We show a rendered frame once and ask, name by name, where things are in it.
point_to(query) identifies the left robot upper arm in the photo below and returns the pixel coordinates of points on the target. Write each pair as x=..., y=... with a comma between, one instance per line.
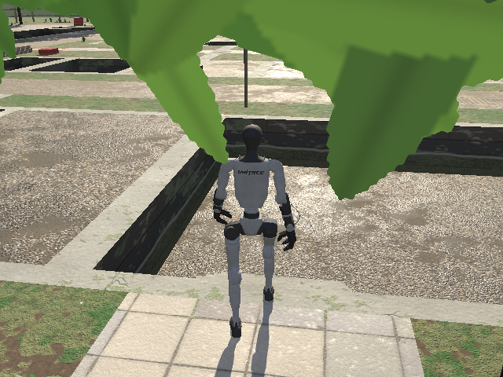
x=223, y=178

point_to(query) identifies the right robot hand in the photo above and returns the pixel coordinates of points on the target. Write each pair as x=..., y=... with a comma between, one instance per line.
x=291, y=239

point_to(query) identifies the left robot forearm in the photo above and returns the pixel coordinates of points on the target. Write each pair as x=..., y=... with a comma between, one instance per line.
x=218, y=203

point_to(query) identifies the right robot forearm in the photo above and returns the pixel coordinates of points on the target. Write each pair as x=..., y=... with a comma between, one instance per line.
x=286, y=213

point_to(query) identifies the left robot hand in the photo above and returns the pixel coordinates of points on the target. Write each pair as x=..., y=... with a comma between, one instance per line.
x=223, y=212

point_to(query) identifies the right robot upper arm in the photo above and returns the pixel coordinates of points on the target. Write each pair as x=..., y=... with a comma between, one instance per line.
x=279, y=180

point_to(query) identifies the robot torso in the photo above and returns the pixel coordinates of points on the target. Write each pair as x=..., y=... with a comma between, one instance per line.
x=251, y=182

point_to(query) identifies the left robot shin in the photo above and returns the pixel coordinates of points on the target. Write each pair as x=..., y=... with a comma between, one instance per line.
x=234, y=299

